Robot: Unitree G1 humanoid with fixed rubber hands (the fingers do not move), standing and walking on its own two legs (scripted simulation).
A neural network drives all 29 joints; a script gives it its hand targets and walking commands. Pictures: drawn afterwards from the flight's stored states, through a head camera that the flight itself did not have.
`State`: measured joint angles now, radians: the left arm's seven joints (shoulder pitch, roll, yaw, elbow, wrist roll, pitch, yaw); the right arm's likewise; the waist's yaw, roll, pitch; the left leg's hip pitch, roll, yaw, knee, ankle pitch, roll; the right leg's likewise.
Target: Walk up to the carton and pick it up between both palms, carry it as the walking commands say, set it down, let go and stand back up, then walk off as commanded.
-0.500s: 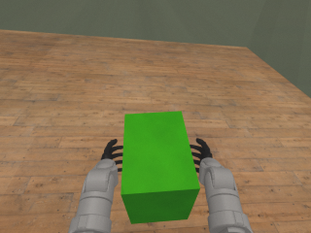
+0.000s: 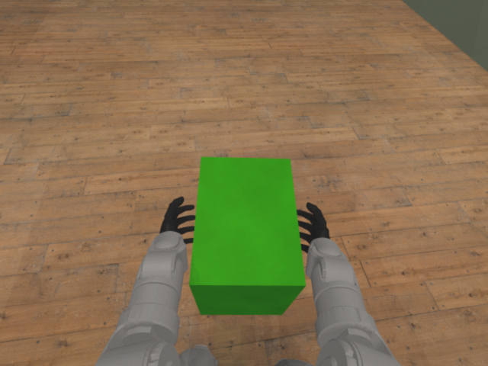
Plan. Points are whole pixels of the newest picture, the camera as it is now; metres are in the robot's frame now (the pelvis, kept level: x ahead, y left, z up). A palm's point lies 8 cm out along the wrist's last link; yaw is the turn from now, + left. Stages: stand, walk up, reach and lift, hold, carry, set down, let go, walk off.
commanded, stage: set down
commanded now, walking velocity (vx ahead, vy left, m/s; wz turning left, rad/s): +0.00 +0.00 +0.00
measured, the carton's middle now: (243, 240) +0.36 -0.01 -0.08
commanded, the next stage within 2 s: none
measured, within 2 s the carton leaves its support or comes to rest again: neither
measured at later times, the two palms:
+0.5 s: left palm (186, 261) +0.34 +0.11 -0.13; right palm (310, 271) +0.32 -0.15 -0.14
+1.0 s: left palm (185, 272) +0.35 +0.12 -0.21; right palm (297, 262) +0.36 -0.14 -0.20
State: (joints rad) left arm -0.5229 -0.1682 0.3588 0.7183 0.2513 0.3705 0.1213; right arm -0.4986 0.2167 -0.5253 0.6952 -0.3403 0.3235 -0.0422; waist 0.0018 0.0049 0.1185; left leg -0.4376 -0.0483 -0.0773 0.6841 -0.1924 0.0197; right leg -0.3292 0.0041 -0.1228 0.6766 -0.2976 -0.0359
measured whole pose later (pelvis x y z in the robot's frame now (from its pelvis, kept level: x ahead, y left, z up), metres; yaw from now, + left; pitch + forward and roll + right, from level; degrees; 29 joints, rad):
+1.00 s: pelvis -0.02 +0.00 -0.07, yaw -3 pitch +29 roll -3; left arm -0.62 -0.01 0.12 0.72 0.05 -0.08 0.25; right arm -0.69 0.00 -0.12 0.72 -0.06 -0.08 -0.18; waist 0.00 0.05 0.16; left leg -1.28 -0.04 -0.08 0.96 -0.19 0.01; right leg -1.18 0.01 -0.12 0.99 -0.32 -0.05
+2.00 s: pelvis -0.09 +0.00 -0.25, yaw -5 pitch +23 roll -4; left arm -1.32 0.13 0.28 0.76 0.00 0.28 0.22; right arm -1.41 -0.13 -0.34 0.84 -0.01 0.25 -0.14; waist 0.00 0.04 0.52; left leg -1.78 -0.05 -0.07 1.71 -0.34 -0.01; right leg -1.68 0.05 -0.12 1.76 -0.49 -0.06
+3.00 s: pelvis -0.06 -0.01 -0.34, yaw -6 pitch +34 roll -2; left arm -1.56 0.21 0.32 0.92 0.01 0.27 0.16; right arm -1.52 -0.20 -0.21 0.84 -0.02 0.30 -0.21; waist 0.02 0.07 0.52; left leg -2.17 -0.05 -0.05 2.02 -0.44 -0.02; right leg -2.08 0.06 -0.12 2.09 -0.60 -0.07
